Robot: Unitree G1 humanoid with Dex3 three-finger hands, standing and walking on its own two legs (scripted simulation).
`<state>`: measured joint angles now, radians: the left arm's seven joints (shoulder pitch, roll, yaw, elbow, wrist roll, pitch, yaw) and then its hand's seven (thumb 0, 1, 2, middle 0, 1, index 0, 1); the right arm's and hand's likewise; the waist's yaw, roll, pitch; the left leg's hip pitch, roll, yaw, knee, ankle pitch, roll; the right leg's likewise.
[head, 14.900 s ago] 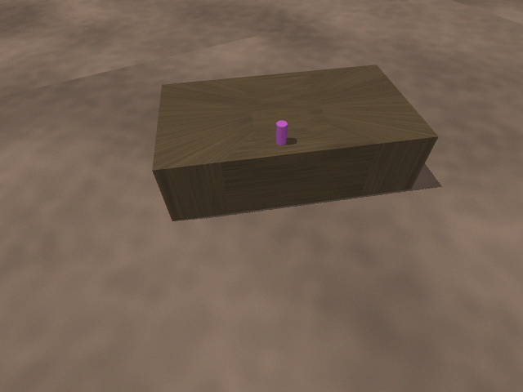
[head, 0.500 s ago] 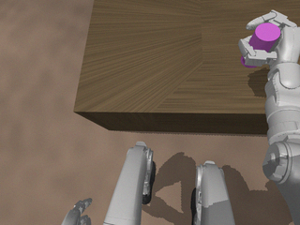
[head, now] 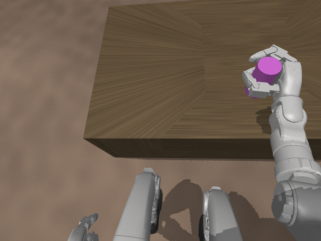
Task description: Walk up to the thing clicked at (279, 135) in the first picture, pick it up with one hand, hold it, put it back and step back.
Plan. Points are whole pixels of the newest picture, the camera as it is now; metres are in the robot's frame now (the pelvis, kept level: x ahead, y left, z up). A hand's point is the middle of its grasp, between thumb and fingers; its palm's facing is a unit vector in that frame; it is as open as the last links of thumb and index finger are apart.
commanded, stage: lift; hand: right
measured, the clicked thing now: (261, 79) +0.50 -0.15 +0.02
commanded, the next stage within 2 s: hold in 1.34 s
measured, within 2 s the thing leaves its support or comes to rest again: neither
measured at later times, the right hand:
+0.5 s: hand (281, 78) +0.43 -0.14 +0.13, palm faces +0.04 +1.00 -0.01, open 6.4 cm
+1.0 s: hand (305, 84) +0.39 -0.15 +0.17, palm faces +0.02 +1.00 +0.00, open 6.4 cm
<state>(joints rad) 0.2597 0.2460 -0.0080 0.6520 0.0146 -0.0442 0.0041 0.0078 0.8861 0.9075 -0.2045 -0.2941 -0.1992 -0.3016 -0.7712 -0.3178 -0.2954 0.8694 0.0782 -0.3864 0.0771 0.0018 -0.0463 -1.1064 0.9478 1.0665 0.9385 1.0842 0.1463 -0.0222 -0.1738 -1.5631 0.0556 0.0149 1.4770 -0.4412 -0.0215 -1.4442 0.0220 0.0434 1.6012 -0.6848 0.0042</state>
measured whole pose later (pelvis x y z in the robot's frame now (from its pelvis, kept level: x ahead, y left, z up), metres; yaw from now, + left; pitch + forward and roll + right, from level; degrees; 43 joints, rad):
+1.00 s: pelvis +0.04 +0.01 +0.13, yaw +0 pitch +13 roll +1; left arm 0.24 0.22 0.01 0.68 -0.01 -0.10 0.03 0.01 0.88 0.90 -0.19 -0.29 -0.18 -0.30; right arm -0.20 -0.20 -0.15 0.47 0.18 -0.38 0.12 0.00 -0.05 -1.10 0.94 1.06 0.93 1.09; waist 0.04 0.00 -0.10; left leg -0.84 0.03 0.03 0.95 -0.34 -0.01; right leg -0.72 -0.01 0.04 1.03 -0.54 0.01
